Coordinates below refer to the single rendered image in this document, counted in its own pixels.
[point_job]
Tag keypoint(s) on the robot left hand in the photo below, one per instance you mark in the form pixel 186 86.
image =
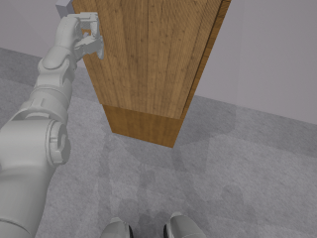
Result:
pixel 69 35

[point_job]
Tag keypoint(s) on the right robot shin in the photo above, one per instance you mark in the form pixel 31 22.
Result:
pixel 175 214

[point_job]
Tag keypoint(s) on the right robot thigh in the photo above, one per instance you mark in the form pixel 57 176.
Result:
pixel 181 226

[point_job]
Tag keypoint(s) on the left robot forearm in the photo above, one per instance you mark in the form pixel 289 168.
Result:
pixel 51 95

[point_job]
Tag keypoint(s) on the handle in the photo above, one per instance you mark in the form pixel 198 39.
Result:
pixel 64 8

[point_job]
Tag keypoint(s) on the cupboard door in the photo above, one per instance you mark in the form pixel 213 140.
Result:
pixel 152 50

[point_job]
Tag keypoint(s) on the robot left upper arm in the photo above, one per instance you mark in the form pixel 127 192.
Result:
pixel 30 152

